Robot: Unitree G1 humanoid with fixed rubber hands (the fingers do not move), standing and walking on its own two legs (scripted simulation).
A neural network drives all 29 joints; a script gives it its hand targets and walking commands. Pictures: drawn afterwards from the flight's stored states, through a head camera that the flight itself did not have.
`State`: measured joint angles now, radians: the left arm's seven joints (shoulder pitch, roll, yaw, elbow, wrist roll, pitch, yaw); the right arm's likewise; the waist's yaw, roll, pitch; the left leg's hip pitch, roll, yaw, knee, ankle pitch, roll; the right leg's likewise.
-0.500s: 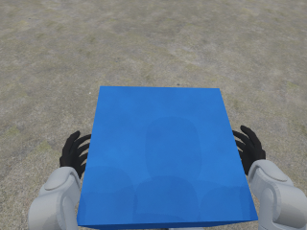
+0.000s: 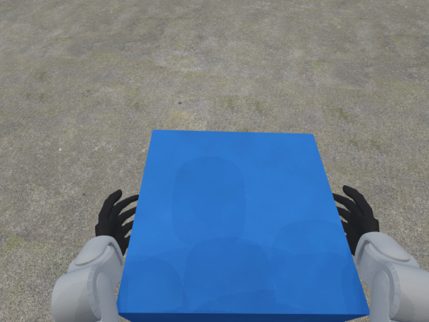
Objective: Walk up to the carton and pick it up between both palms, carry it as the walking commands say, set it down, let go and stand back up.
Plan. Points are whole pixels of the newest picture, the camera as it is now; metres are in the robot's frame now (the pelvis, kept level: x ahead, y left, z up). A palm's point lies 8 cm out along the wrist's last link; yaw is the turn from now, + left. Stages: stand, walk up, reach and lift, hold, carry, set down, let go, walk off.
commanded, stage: carry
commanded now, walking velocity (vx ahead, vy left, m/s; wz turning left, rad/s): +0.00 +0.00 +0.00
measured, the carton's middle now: (230, 234) +0.26 -0.01 -0.01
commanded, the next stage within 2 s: none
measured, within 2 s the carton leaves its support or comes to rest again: neither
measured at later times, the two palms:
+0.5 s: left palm out of the picture +0.08 +0.21 +0.12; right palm (392, 319) +0.10 -0.18 +0.12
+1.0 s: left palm out of the picture +0.05 +0.16 +0.11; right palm out of the picture +0.06 -0.23 +0.10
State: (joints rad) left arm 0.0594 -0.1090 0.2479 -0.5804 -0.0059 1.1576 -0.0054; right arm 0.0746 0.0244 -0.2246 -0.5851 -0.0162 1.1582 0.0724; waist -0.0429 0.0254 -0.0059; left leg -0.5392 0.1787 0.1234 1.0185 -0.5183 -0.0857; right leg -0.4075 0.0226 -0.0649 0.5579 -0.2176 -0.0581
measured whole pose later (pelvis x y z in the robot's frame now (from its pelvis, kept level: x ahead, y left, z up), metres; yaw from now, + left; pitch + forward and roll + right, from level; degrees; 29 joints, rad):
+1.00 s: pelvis -0.17 -0.04 +0.01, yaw +1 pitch +2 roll -1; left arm 0.07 -0.05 0.23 -0.59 0.01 1.19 -0.01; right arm 0.05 0.03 -0.19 -0.54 -0.04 1.17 0.07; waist -0.01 0.02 -0.11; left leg -0.32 0.10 0.13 0.50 -0.21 -0.02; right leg -0.32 0.02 -0.06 0.46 -0.18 -0.03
